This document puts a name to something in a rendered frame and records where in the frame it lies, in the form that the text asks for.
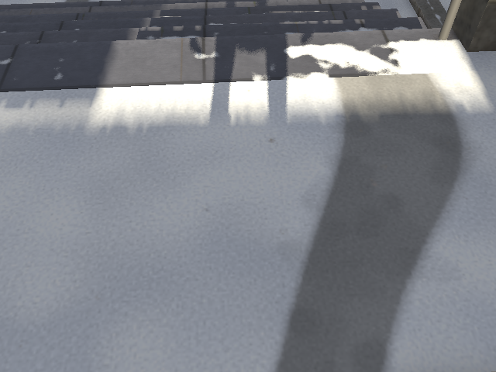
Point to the stairs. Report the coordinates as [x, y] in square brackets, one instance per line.
[71, 22]

